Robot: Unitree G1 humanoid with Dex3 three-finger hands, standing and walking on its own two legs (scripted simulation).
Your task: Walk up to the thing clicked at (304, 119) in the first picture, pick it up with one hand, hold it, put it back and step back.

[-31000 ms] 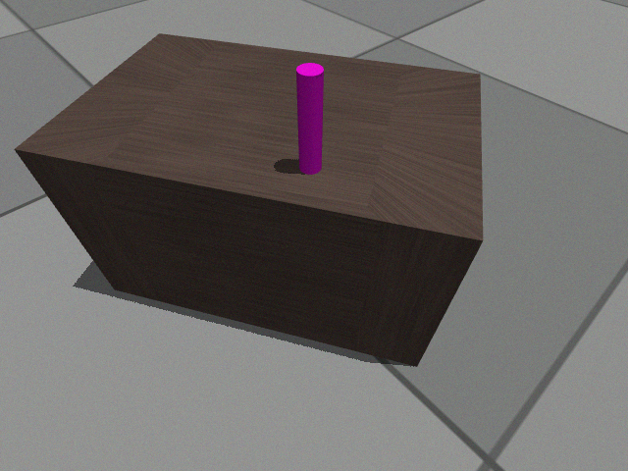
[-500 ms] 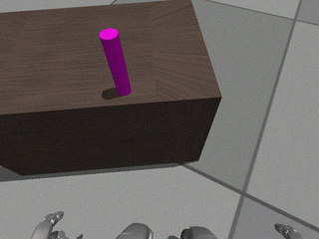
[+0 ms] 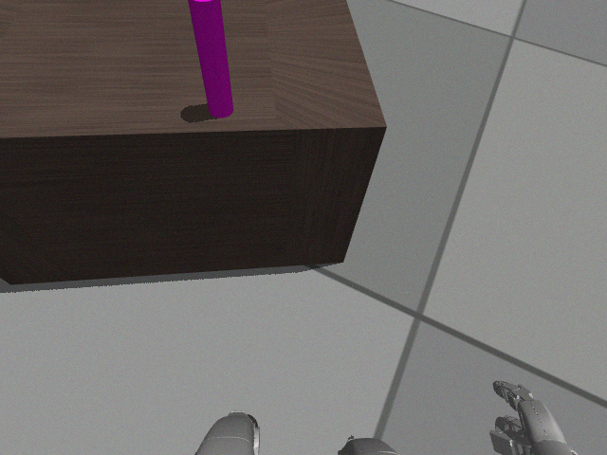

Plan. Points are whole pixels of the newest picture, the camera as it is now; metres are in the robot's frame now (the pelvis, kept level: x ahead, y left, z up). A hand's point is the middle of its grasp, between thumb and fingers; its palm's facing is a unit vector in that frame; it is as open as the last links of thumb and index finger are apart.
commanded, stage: step back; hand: left
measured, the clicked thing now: (213, 59) +0.78 +0.21 +0.01
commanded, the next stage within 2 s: stand in 1.88 s
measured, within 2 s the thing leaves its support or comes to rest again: neither
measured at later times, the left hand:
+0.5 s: hand out of the picture -0.06 +0.25 -0.15, palm faces +0.12 -0.92 -0.38, open 7.4 cm
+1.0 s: hand out of the picture -0.27 +0.21 -0.14, palm faces +0.12 -0.90 -0.42, open 7.4 cm
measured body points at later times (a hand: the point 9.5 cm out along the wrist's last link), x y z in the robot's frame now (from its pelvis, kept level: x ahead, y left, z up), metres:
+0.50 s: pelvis -0.17 -0.03 -0.01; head -0.11 -0.01 +0.44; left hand -0.07 +0.29 -0.12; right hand -0.08 -0.34 -0.12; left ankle -0.18 +0.08 -0.72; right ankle -0.09 -0.14 -0.70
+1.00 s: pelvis -0.28 -0.06 +0.00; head -0.27 -0.08 +0.45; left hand -0.28 +0.26 -0.11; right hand -0.18 -0.37 -0.13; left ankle -0.28 +0.08 -0.71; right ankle -0.29 -0.20 -0.72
